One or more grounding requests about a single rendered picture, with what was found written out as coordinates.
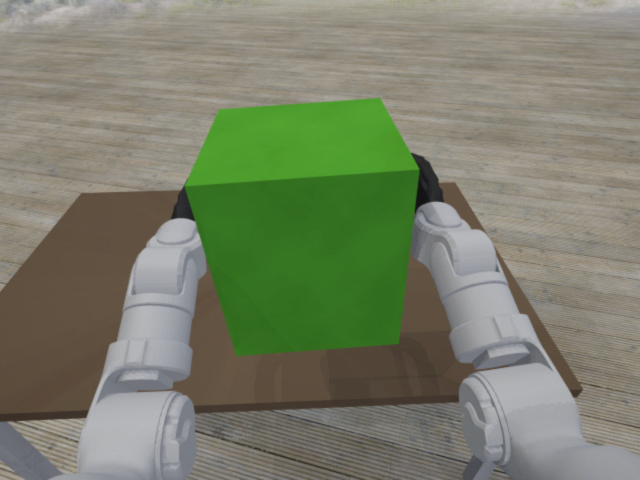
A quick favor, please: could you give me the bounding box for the robot right hand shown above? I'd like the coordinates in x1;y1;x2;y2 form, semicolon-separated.
411;153;444;217

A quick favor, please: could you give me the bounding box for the robot left hand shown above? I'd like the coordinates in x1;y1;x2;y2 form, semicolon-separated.
171;178;195;221

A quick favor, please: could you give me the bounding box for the robot right forearm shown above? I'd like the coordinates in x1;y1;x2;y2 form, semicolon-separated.
411;202;582;433

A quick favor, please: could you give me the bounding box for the carton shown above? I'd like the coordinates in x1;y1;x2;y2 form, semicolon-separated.
185;98;420;356

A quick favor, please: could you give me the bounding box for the robot left upper arm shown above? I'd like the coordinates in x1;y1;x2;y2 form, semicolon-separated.
48;391;197;480

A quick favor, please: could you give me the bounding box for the robot right upper arm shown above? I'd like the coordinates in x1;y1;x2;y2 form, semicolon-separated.
459;363;640;480

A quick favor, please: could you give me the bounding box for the robot left forearm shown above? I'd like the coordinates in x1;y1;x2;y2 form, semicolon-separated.
77;218;207;471

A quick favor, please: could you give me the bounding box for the table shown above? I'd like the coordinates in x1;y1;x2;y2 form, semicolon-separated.
0;182;583;480

